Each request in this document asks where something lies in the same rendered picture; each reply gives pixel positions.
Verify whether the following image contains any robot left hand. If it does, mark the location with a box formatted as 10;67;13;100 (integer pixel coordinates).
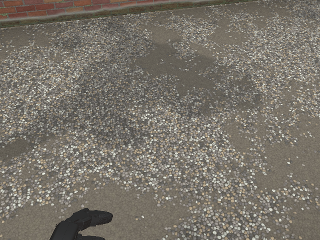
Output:
49;208;113;240

